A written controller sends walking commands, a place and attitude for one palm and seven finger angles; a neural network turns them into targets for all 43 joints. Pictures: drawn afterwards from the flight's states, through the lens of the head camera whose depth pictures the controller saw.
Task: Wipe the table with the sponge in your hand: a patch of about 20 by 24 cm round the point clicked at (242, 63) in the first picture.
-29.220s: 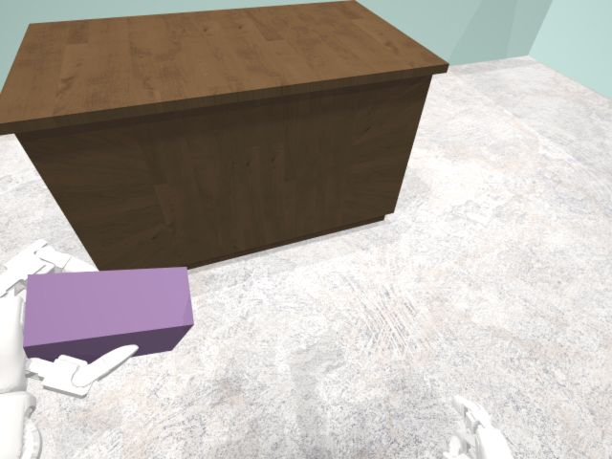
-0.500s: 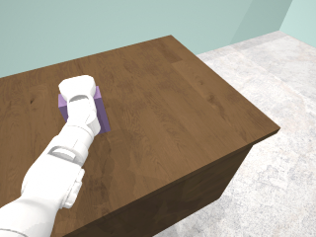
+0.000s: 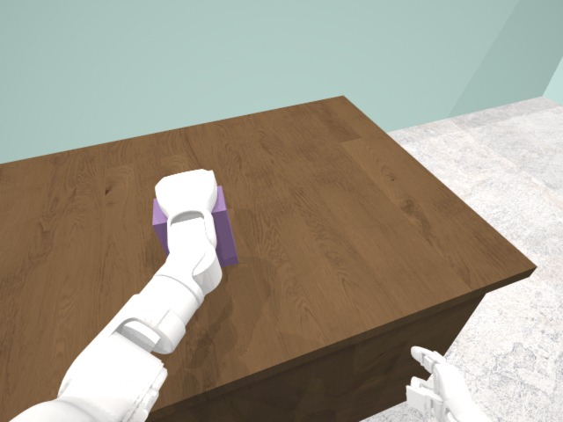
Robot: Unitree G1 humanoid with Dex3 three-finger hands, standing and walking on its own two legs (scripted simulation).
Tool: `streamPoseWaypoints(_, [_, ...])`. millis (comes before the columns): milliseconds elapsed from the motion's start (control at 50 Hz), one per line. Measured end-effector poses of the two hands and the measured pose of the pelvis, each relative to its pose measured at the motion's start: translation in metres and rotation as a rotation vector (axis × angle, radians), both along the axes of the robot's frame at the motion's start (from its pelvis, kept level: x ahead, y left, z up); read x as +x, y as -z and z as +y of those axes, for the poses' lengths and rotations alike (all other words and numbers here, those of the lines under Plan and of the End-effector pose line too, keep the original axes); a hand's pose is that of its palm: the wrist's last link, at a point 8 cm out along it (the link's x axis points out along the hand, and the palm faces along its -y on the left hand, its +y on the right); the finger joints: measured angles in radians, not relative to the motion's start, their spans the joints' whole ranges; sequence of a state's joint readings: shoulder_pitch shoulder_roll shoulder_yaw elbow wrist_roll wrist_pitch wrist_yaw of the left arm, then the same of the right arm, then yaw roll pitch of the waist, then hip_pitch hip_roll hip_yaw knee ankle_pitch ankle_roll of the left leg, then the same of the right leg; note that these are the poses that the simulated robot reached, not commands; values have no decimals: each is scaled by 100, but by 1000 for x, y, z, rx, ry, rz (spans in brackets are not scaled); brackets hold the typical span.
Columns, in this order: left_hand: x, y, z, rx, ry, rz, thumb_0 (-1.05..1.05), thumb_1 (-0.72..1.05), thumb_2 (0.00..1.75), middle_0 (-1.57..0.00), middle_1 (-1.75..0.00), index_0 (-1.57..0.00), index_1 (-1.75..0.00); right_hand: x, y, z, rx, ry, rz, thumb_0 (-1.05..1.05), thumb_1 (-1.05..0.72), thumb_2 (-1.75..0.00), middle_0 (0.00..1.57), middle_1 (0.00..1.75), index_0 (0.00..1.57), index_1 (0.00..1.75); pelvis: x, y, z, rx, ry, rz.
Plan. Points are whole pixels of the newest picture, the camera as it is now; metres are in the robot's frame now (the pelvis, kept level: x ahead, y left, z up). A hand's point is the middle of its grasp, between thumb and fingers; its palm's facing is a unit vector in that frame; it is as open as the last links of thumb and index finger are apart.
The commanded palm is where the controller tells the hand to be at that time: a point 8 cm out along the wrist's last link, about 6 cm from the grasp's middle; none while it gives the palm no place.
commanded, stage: wipe back along the third lane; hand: left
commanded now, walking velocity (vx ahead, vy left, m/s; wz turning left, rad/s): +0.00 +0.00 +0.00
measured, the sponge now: (201, 241) +0.39 +0.18 +0.05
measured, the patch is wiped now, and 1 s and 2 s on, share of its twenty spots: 0.90 0.90 0.90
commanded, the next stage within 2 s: slide back across to the middle lane in 1.04 s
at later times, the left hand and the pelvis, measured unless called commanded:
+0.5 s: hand (210, 243) +0.34 +0.14 +0.10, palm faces +0.06 -0.05 -1.00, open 9.8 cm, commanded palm +0.29 +0.13 +0.13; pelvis -0.01 -0.02 +0.00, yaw +0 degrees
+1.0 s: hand (219, 264) +0.30 +0.12 +0.10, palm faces +0.11 -0.10 -0.99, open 9.8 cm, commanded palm +0.25 +0.11 +0.13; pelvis -0.02 -0.03 +0.00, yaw -1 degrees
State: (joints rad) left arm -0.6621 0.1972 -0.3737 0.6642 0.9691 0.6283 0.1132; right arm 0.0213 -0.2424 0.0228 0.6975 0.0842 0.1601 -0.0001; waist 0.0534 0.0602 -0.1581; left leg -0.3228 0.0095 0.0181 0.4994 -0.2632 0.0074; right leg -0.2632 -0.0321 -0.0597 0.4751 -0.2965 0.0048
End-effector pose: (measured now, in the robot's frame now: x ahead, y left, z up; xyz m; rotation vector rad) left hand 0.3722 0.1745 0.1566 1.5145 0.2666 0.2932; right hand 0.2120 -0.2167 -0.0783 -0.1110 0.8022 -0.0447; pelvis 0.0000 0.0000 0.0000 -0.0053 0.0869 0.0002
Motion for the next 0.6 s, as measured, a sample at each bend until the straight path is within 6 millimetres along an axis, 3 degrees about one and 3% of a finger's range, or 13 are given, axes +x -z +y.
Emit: streamPoseWaypoints(600, [-63,2,-40,-17,35,-48,1,-48,107,-72,-138,-74,-137,-2,-2,-14,70,-53,-36,1,-91,-90,20,30,20,30,-14,2,-25,14,6,-73])
